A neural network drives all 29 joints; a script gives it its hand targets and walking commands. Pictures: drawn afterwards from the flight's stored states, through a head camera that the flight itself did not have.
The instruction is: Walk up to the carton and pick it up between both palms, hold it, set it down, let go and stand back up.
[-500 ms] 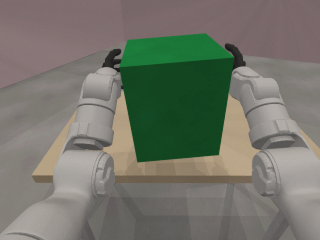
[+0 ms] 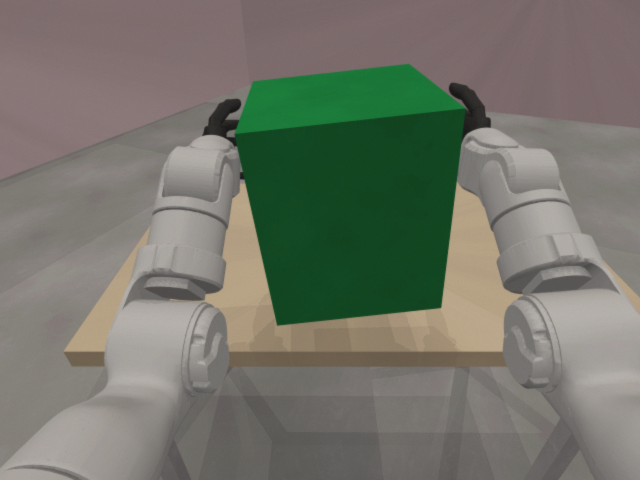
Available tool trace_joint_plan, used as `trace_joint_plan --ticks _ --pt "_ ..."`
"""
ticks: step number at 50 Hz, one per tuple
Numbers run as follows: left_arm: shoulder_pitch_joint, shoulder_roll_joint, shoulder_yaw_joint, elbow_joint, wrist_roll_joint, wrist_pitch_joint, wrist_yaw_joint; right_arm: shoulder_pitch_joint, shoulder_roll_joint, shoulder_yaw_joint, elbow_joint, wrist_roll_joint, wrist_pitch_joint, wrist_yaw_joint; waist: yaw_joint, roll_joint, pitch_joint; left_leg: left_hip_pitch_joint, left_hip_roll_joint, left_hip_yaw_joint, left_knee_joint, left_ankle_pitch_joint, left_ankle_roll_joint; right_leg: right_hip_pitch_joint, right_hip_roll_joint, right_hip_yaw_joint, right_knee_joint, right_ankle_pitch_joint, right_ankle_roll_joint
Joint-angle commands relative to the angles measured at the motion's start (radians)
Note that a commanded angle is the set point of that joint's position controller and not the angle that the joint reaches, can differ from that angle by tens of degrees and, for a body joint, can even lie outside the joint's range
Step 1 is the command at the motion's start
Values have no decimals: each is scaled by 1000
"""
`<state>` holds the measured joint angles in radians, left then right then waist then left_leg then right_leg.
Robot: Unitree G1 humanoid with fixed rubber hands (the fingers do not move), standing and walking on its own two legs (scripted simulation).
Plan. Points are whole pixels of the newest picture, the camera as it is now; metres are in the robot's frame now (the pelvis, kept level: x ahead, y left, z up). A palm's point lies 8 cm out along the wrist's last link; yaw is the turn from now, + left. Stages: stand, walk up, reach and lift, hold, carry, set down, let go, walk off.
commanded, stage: hold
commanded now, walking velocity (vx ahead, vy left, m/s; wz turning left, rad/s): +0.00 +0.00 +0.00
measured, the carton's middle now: (344, 191) +0.40 +0.01 +0.25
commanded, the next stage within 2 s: none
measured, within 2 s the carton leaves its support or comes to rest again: neither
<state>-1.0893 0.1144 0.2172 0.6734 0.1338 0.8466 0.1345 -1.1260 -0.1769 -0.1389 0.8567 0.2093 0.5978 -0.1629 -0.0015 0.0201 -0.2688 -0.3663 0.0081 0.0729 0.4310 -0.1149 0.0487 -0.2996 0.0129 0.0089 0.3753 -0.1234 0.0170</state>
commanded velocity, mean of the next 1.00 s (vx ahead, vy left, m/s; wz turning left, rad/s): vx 0.00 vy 0.00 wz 0.00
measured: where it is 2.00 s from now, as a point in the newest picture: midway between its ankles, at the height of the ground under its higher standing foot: outside the picture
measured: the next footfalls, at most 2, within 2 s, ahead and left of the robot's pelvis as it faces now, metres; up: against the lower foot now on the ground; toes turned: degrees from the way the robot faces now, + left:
none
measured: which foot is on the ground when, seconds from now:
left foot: down 0.00-1.00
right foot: down 0.00-1.00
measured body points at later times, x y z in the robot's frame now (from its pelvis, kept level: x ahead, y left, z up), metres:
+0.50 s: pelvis +0.00 +0.00 +0.00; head -0.08 +0.00 +0.44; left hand +0.39 +0.16 +0.30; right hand +0.41 -0.14 +0.31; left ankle +0.07 +0.08 -0.74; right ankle +0.04 -0.13 -0.74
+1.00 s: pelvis +0.00 +0.00 +0.00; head -0.09 +0.00 +0.44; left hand +0.39 +0.16 +0.31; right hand +0.40 -0.14 +0.32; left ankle +0.07 +0.08 -0.74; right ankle +0.04 -0.13 -0.74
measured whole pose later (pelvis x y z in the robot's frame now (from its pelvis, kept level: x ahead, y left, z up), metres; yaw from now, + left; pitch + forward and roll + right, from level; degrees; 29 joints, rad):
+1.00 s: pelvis +0.00 +0.00 +0.00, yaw +0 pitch +3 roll -2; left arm -1.09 0.12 0.22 0.67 0.11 0.85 0.13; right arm -1.15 -0.18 -0.14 0.86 0.21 0.63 -0.18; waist 0.00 0.03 -0.28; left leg -0.37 0.01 0.07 0.43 -0.11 0.05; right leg -0.30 0.01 0.01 0.38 -0.12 0.02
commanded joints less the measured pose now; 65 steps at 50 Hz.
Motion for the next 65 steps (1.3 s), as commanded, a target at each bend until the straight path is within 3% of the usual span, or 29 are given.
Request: trace_joint_plan --ticks 1,2,4,5,10,11,15,16,18,21,23,25,26,34,41,43,44,46,47,49,51,52,55,57,59,61,62,63,65 --pt "-1056 -799 -335 -331 -303 -118 -126 -1202 758 325 -410 316 -49 109 -57 32 -545 326 -5 -150 -55 34 -72 146 86 24 -92 46 -19" --pt "-1073 -794 -313 -293 -289 -115 -124 -1191 739 298 -349 308 -39 111 -63 39 -488 320 3 -156 -67 0 -75 127 82 31 -95 10 -19" --pt "-1066 -789 -326 -311 -294 -116 -126 -1200 767 321 -389 317 -35 109 -47 26 -514 315 -6 -145 -56 22 -69 134 84 23 -94 30 -18" --pt "-1079 -803 -335 -310 -304 -114 -128 -1209 751 309 -385 316 -38 108 -64 54 -529 320 -9 -145 -53 25 -76 136 81 24 -92 28 -20" --pt "-1086 -798 -335 -316 -311 -116 -128 -1190 755 301 -359 323 -33 104 -73 56 -520 321 -6 -152 -47 30 -84 135 81 28 -92 37 -19" --pt "-1105 -777 -304 -277 -287 -115 -130 -1155 740 270 -286 305 -21 104 -83 55 -455 303 -3 -158 -65 -26 -81 118 77 29 -103 -9 -20" --pt "-1087 -769 -291 -258 -282 -119 -132 -1205 752 276 -330 297 -33 109 -61 33 -465 289 -2 -156 -75 -53 -70 116 76 27 -104 -26 -20" --pt "-1089 -777 -297 -284 -284 -121 -132 -1186 761 274 -333 291 -33 111 -65 20 -486 289 0 -161 -75 -46 -72 134 76 30 -103 -12 -21" --pt "-1109 -804 -339 -335 -309 -126 -131 -1184 752 283 -362 306 -38 108 -81 68 -543 318 1 -160 -59 12 -85 138 83 21 -85 34 -23" --pt "-1108 -769 -294 -289 -291 -123 -137 -1175 756 274 -319 301 -26 103 -73 34 -471 280 -12 -146 -68 -24 -73 139 74 29 -102 1 -20" --pt "-1130 -808 -341 -369 -320 -126 -133 -1184 775 304 -368 320 -34 105 -76 47 -563 339 -1 -154 -48 61 -86 145 83 23 -82 68 -20" --pt "-1098 -766 -291 -290 -291 -121 -136 -1153 752 285 -306 307 -21 103 -70 22 -465 293 -4 -152 -64 -10 -71 144 77 32 -98 17 -21" --pt "-1123 -769 -315 -353 -302 -123 -132 -1147 774 307 -332 316 -21 105 -70 35 -512 315 -6 -154 -58 19 -74 145 80 24 -86 46 -18" --pt "-1080 -770 -302 -311 -302 -113 -137 -1192 769 312 -387 322 -19 98 -59 17 -532 319 -13 -141 -50 36 -69 154 81 27 -90 47 -17" --pt "-1125 -749 -279 -300 -297 -119 -138 -1144 773 282 -290 307 -2 100 -70 21 -450 288 -10 -150 -67 -31 -70 125 74 30 -95 -6 -16" --pt "-1121 -759 -296 -305 -300 -117 -137 -1174 771 283 -316 315 -10 101 -68 46 -481 286 -7 -154 -73 -55 -72 121 74 21 -94 -16 -15" --pt "-1122 -749 -283 -280 -300 -115 -133 -1197 778 282 -316 314 -9 102 -61 18 -460 275 -11 -149 -70 -48 -67 118 71 25 -95 -14 -14" --pt "-1137 -767 -309 -317 -309 -123 -136 -1182 774 279 -319 311 -15 104 -75 46 -490 286 -5 -154 -70 -29 -77 134 76 23 -88 14 -21" --pt "-1107 -758 -282 -267 -288 -115 -138 -1183 764 272 -306 301 -10 103 -70 22 -463 281 -5 -158 -74 -59 -69 125 72 28 -98 -14 -20" --pt "-1135 -751 -289 -300 -303 -125 -135 -1194 780 283 -325 309 -15 103 -67 18 -505 293 -10 -149 -64 -25 -66 127 72 22 -95 2 -16" --pt "-1152 -750 -294 -313 -301 -120 -137 -1155 771 269 -266 314 -5 100 -80 48 -465 294 -12 -148 -70 -33 -76 117 72 21 -97 -1 -18" --pt "-1122 -739 -264 -270 -281 -117 -143 -1168 771 265 -276 301 -9 102 -68 9 -440 276 -8 -149 -80 -65 -68 122 72 26 -105 -28 -19" --pt "-1114 -755 -291 -311 -299 -119 -143 -1173 788 287 -329 307 -16 100 -68 22 -499 289 -10 -148 -63 -18 -68 134 75 24 -87 16 -18" --pt "-1146 -748 -283 -298 -300 -120 -141 -1162 764 264 -292 305 -6 100 -79 31 -480 293 -7 -150 -71 -37 -72 116 75 20 -92 -5 -19" --pt "-1116 -758 -283 -289 -288 -118 -142 -1179 771 272 -306 308 -13 101 -65 44 -483 291 -13 -146 -63 -20 -72 121 73 24 -97 5 -19" --pt "-1138 -744 -273 -281 -283 -120 -144 -1171 781 273 -288 303 -10 102 -67 36 -463 283 -9 -149 -75 -64 -66 114 75 22 -97 -29 -19" --pt "-1117 -726 -239 -258 -277 -117 -145 -1184 793 274 -292 301 -9 101 -52 -6 -434 268 -13 -139 -74 -54 -54 124 71 28 -101 -24 -16" --pt "-1150 -735 -263 -290 -289 -124 -146 -1161 778 259 -274 299 -9 101 -73 21 -454 270 -13 -145 -79 -64 -63 124 71 23 -95 -23 -20" --pt "-1148 -745 -269 -283 -287 -127 -144 -1162 776 250 -258 289 -8 106 -79 27 -459 282 -7 -157 -80 -79 -69 111 66 23 -97 -27 -19"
